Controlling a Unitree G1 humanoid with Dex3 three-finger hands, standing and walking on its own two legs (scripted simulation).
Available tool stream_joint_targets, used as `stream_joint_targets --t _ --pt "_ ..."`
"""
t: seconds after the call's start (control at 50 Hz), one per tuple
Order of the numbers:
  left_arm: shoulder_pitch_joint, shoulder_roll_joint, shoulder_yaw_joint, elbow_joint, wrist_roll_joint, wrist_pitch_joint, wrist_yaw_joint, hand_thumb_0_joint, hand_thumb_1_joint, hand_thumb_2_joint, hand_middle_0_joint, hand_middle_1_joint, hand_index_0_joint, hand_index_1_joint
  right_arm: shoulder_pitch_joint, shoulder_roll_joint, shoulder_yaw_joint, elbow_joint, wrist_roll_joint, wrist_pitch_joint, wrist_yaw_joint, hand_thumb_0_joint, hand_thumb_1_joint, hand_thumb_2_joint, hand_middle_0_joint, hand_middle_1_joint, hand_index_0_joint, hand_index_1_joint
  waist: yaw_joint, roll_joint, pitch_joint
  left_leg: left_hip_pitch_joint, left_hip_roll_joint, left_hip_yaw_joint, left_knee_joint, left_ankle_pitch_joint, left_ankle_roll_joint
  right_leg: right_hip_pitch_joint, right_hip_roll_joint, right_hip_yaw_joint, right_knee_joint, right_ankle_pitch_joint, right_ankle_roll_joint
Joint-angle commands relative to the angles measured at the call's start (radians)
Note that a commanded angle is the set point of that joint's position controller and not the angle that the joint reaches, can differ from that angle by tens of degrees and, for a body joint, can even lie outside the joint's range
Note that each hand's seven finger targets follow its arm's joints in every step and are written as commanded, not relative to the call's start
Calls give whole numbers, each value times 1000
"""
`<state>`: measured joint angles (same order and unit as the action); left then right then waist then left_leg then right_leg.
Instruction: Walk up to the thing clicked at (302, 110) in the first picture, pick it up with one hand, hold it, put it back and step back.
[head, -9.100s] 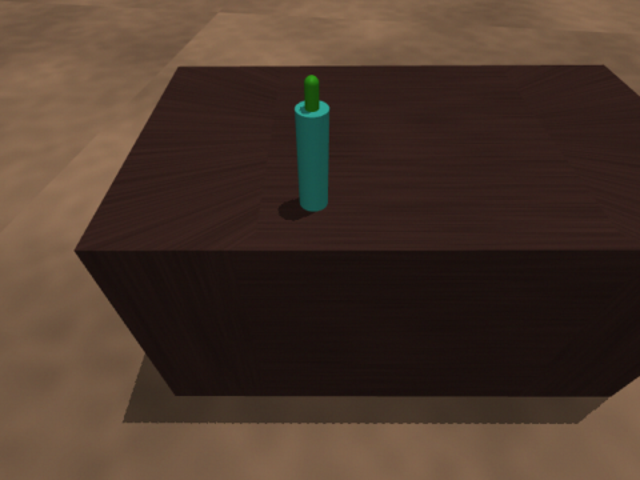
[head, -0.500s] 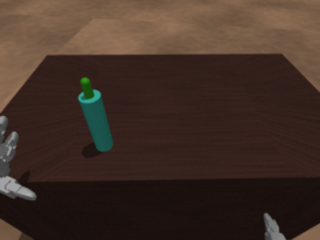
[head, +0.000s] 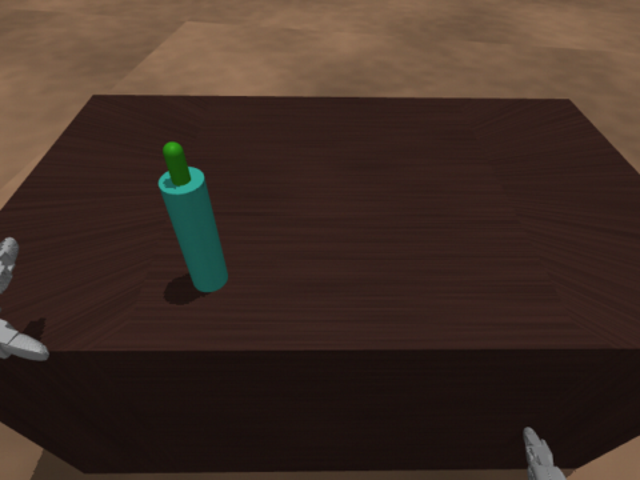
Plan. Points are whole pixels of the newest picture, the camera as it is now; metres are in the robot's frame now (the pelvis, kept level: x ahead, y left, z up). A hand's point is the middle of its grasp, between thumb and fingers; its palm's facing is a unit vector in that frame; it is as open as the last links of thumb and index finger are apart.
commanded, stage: go down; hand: left
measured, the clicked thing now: (194, 222) +0.47 +0.21 +0.06
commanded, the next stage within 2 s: approach in 1.86 s
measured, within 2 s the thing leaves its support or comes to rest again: neither
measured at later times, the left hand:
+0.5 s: hand (17, 264) +0.35 +0.37 +0.12, palm faces +0.18 -0.98 -0.01, open 17.5 cm
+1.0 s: hand (11, 253) +0.36 +0.38 +0.12, palm faces +0.20 -0.98 +0.00, open 17.4 cm
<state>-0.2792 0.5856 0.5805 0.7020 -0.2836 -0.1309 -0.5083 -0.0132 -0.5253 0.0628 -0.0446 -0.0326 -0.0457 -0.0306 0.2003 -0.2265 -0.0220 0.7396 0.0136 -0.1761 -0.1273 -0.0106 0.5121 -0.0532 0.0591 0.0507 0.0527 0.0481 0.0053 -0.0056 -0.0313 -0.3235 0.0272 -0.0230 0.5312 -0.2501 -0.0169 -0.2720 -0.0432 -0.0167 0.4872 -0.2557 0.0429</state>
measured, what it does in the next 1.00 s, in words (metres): stands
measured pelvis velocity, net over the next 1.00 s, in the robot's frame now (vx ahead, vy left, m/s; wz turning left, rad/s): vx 0.01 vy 0.00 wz -0.01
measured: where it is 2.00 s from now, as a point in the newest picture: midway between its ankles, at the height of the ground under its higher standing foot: outside the picture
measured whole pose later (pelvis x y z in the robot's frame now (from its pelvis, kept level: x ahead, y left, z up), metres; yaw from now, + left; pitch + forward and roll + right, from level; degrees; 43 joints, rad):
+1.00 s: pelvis +0.01 +0.00 -0.01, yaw +0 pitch +10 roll -2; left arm -0.51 0.80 0.66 1.02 -0.23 -0.16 -0.62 -0.01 -0.53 0.07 -0.04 -0.04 -0.05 -0.04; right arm 0.20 -0.23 0.03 0.68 -0.01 -0.22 -0.14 -0.01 0.52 -0.05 0.06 0.05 0.05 0.05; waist -0.05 -0.02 -0.09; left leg -0.53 0.04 -0.03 0.67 -0.31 -0.02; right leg -0.47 -0.03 -0.02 0.60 -0.30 0.04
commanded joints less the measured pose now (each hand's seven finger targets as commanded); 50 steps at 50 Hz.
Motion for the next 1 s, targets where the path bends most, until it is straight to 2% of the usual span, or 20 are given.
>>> stream_joint_targets --t 0.0,0.16,0.18,0.2,0.26,0.36,0.4,0.42,0.44,0.46,0.5,0.52,0.58,0.62,0.68,0.78,0.82,0.88,0.92,0.98 --pt "-360 382 65 -119 -20 -70 -34 0 -574 66 -45 -36 -47 -40 -95 -168 -37 -148 1 -64 -24 0 539 -52 50 50 50 50 -26 76 -241 145 -34 22 -66 140 32 -20 37 -31 -68 139 -40" --pt "-401 455 86 -2 -19 -90 -75 0 -561 76 -41 -42 -45 -45 -79 -162 -14 -173 -1 -81 -30 0 547 -50 50 50 50 50 -27 110 -267 125 -35 19 -49 149 25 -53 40 -30 -52 140 -44" --pt "-443 508 114 -63 -17 -100 -71 0 -548 78 -44 -47 -47 -49 -75 -179 -33 -171 -2 -82 -33 0 551 -48 50 50 50 50 -19 132 -289 131 -35 20 -45 160 23 -47 40 -29 -48 150 -46" --pt "-397 472 95 24 -13 -93 -74 0 -542 77 -42 -43 -47 -44 -54 -168 -19 -151 -4 -81 -32 0 548 -49 50 50 50 50 -29 121 -259 121 -29 16 -47 163 20 -61 44 -36 -42 145 -47" --pt "-456 525 126 -56 -3 -100 -61 0 -528 77 -41 -37 -43 -40 -84 -162 -16 -190 -4 -87 -34 0 547 -50 50 50 50 50 -14 144 -301 124 -32 19 -34 180 20 -48 42 -33 -37 159 -48" --pt "-443 496 99 -5 -1 -88 -66 0 -530 77 -45 -36 -44 -41 -96 -138 5 -178 -4 -87 -33 0 542 -52 50 50 49 50 -19 150 -301 112 -25 13 -15 230 19 -62 45 -34 -20 188 -47" --pt "-446 521 104 -11 4 -85 -68 0 -534 74 -47 -34 -45 -39 -90 -158 -12 -170 -6 -89 -36 0 542 -52 50 50 49 50 -25 165 -331 134 -24 13 1 280 21 -68 44 -31 -12 226 -47" --pt "-406 483 83 56 6 -76 -77 0 -544 77 -45 -35 -44 -42 -46 -162 -19 -143 -8 -84 -34 0 536 -55 50 50 49 50 -40 158 -321 136 -17 8 3 295 18 -85 48 -35 -6 222 -49" --pt "-448 514 97 -32 6 -83 -77 0 -544 80 -46 -41 -45 -47 -87 -170 -20 -163 -10 -87 -32 0 541 -53 49 50 49 50 -21 183 -342 152 -13 3 2 308 12 -87 50 -37 -2 222 -53" --pt "-462 523 99 -18 9 -82 -77 0 -536 78 -45 -36 -44 -42 -53 -166 -21 -158 -9 -88 -34 0 541 -53 50 50 49 50 -37 183 -353 165 -13 4 7 313 14 -95 50 -38 -6 225 -51" --pt "-463 540 121 -26 4 -84 -77 0 -532 73 -46 -38 -48 -42 -63 -160 -15 -154 -10 -88 -32 0 541 -52 50 50 50 50 -25 169 -348 143 -14 2 16 336 15 -82 50 -40 2 243 -50" --pt "-455 546 125 -8 4 -85 -79 0 -536 69 -45 -40 -48 -42 -58 -188 -42 -166 -10 -90 -33 0 534 -54 50 50 50 50 -42 151 -365 156 -11 1 18 324 16 -87 51 -40 1 235 -48" --pt "-426 506 101 65 4 -82 -87 0 -538 69 -46 -43 -49 -45 -52 -179 -34 -160 -10 -87 -32 0 534 -54 50 50 50 50 -51 111 -310 114 -14 2 17 268 21 -111 51 -38 0 202 -46" --pt "-488 572 136 2 2 -95 -83 0 -520 73 -47 -40 -48 -43 -43 -159 -26 -109 -7 -87 -32 0 538 -53 50 50 50 50 -28 165 -316 103 -22 9 28 267 22 -117 44 -33 10 206 -47" --pt "-495 570 130 23 10 -90 -93 0 -556 67 -49 -41 -51 -44 -61 -161 -18 -175 -13 -90 -32 0 534 -54 50 50 50 50 -52 142 -359 124 -21 9 49 319 27 -106 43 -33 23 259 -39" --pt "-489 553 108 127 15 -83 -108 0 -549 69 -48 -38 -48 -43 -93 -168 -13 -191 -10 -94 -34 0 534 -55 49 50 49 50 -54 125 -327 72 -20 2 44 233 26 -146 46 -35 27 177 -44" --pt "-536 603 136 70 13 -89 -103 0 -542 71 -48 -41 -49 -45 -80 -147 10 -172 -12 -91 -31 0 538 -54 49 50 49 50 -37 188 -350 81 -16 -2 47 229 16 -153 49 -40 40 159 -51" --pt "-536 625 144 100 22 -90 -104 0 -522 71 -44 -38 -47 -40 -46 -178 -18 -192 -17 -92 -31 0 537 -54 49 50 49 50 -51 182 -373 87 -9 -10 60 254 14 -163 52 -42 51 168 -51" --pt "-557 625 140 82 21 -92 -105 0 -500 81 -42 -36 -42 -40 -37 -140 16 -170 -13 -90 -28 0 543 -53 49 50 49 50 -44 209 -366 81 -10 -9 66 258 14 -177 51 -41 55 163 -52" --pt "-585 658 149 76 25 -95 -104 0 -511 69 -49 -37 -49 -41 -47 -177 -13 -183 -19 -97 -35 0 540 -53 49 50 49 50 -52 191 -379 70 -16 -2 85 249 22 -182 47 -32 62 176 -47"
